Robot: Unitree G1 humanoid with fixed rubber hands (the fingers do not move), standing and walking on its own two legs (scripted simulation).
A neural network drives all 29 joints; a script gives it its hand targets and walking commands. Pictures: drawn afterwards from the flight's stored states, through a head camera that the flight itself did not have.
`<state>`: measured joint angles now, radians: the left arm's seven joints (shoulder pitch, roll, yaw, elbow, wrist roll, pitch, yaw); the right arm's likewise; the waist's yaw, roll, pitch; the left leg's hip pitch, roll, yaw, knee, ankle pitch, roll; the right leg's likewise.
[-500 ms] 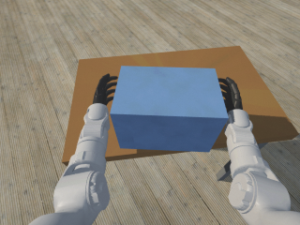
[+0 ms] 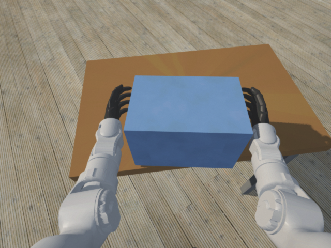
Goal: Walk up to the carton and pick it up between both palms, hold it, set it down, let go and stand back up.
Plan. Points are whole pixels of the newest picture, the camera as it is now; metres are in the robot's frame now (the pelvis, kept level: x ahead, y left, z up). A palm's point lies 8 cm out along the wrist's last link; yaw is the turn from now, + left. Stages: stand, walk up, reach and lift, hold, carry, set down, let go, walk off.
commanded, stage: set down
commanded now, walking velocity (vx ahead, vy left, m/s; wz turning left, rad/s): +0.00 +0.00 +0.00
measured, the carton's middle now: (184, 123) +0.42 -0.06 +0.00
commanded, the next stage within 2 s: none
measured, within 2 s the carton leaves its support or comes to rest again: neither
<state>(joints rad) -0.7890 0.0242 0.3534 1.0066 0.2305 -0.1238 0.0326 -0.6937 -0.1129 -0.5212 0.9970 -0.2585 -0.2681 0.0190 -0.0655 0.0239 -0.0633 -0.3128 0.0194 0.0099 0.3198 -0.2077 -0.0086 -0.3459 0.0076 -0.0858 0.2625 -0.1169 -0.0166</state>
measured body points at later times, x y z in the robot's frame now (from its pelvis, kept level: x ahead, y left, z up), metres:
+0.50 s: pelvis +0.00 +0.00 +0.00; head +0.07 -0.01 +0.44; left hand +0.44 +0.12 +0.05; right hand +0.39 -0.24 +0.04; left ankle -0.05 +0.12 -0.75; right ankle -0.01 -0.11 -0.75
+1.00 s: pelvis +0.00 +0.00 +0.00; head +0.08 -0.01 +0.44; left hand +0.44 +0.12 +0.05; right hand +0.39 -0.24 +0.04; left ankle -0.05 +0.12 -0.75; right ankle -0.01 -0.11 -0.75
